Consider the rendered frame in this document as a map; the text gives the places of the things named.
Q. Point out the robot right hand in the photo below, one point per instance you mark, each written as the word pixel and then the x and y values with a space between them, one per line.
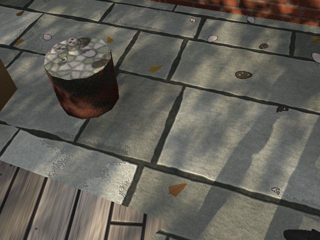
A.
pixel 297 234

